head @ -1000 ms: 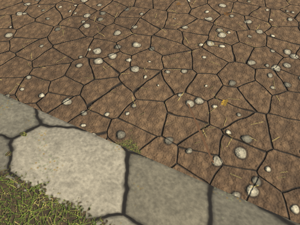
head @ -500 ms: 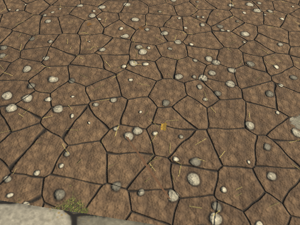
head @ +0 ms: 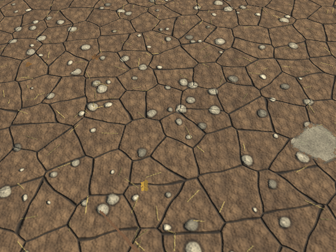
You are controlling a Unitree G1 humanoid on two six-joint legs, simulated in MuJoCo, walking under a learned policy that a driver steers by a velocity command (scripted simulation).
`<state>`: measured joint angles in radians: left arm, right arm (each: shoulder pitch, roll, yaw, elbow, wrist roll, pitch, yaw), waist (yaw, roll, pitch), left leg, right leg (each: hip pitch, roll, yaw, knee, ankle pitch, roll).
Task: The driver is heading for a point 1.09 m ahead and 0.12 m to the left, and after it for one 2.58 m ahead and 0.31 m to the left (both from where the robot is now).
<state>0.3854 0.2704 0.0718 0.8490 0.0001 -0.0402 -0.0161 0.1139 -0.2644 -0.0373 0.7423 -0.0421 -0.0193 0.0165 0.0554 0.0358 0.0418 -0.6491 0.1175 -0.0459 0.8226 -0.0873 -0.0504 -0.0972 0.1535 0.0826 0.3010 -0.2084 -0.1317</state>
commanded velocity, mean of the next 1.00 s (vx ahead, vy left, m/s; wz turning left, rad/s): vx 0.50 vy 0.00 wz -0.16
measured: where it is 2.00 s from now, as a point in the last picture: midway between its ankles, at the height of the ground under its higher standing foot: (182, 140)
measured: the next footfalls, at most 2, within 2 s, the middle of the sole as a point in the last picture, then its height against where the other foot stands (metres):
left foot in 0.26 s outside the picture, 0.03 m lower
right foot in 0.76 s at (207, 228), level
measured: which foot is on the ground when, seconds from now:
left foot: up 0.00-0.24, down 0.26-0.76, up 0.78-1.00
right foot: down 0.00-0.26, up 0.28-0.74, down 0.76-1.00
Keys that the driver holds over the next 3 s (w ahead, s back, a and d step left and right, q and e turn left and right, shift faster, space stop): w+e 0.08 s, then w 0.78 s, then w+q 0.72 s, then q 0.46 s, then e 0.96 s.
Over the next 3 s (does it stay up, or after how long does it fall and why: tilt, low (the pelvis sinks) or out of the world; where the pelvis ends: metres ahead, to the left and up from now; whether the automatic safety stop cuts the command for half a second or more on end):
stays up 0.99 0.02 -0.03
